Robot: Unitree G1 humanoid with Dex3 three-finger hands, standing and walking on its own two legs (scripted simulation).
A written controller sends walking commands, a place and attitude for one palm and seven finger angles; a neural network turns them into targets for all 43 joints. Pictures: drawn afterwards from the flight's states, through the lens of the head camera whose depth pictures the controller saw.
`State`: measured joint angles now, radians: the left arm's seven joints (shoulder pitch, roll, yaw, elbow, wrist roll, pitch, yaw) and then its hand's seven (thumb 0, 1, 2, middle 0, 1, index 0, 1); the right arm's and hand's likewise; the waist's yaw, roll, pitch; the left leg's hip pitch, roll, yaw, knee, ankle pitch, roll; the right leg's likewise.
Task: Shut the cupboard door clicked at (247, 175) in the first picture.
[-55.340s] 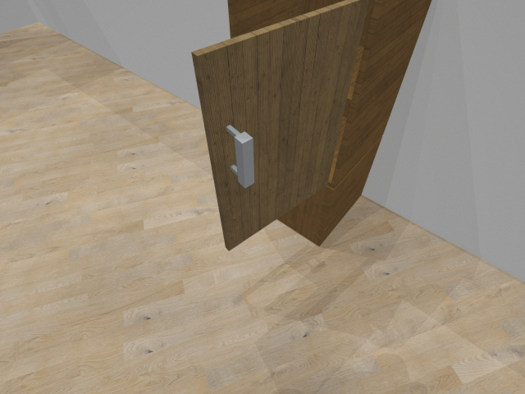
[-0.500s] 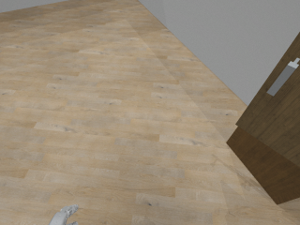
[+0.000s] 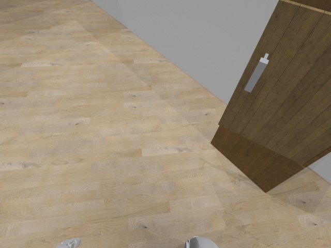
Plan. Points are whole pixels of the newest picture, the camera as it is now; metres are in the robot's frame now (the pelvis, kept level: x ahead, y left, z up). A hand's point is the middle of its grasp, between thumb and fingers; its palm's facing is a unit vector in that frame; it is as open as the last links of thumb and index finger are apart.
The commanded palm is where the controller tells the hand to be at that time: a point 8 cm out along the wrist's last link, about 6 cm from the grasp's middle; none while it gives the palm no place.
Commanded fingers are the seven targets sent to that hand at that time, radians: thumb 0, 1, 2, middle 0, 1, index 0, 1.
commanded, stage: turn to face it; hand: left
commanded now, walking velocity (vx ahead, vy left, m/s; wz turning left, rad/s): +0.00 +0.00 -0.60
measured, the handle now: (257, 72) +0.67 -0.27 +0.03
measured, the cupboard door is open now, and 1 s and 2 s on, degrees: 19 19 19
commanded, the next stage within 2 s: take the last steps up to it in 0.66 s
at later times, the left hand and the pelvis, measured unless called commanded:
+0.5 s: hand (108, 245) +0.14 +0.16 -0.17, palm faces -0.21 -0.96 -0.20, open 7.4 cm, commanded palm none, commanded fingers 0.00 0.90 0.90 -0.20 -0.30 -0.20 -0.30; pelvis +0.01 -0.01 -0.01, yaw -14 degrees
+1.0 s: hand (121, 238) +0.16 +0.12 -0.16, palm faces -0.36 -0.91 -0.22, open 7.4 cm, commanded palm none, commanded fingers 0.00 0.90 0.90 -0.20 -0.30 -0.20 -0.30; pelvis +0.02 -0.03 +0.00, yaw -23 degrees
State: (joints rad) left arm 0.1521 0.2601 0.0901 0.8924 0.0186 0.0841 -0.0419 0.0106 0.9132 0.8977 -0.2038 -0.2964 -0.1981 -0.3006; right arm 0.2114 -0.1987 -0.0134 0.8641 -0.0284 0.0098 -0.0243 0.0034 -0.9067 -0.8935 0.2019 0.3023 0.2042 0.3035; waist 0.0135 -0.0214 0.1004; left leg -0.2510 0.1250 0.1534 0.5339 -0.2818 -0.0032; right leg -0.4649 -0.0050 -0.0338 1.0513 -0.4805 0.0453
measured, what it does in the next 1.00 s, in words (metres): steps on the spot, turning right: right foot, then left foot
